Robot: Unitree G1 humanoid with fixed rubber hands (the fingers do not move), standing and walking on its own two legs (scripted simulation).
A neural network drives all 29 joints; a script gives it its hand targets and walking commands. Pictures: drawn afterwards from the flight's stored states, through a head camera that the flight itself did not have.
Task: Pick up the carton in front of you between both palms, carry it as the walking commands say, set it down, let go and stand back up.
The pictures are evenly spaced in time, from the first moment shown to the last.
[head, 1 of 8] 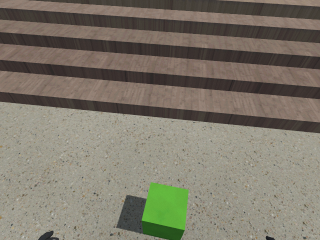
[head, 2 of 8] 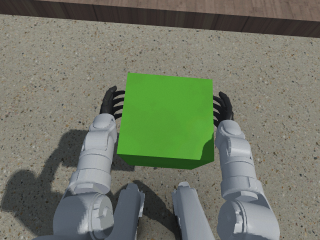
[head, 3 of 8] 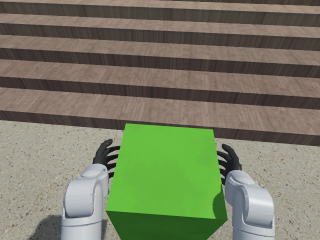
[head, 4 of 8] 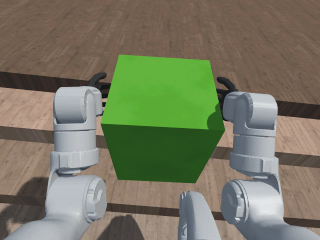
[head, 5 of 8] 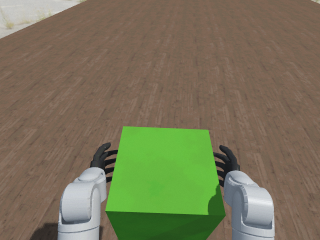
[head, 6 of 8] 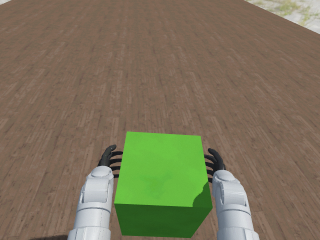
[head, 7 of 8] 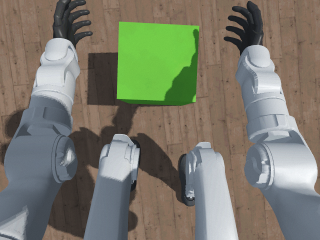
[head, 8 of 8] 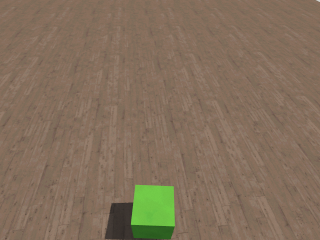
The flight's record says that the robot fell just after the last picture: no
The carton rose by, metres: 1.78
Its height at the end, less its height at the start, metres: +1.02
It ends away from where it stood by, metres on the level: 5.34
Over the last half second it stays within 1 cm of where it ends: yes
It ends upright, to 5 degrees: yes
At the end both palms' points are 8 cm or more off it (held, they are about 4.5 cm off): yes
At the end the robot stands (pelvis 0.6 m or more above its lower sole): yes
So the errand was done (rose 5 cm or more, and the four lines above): yes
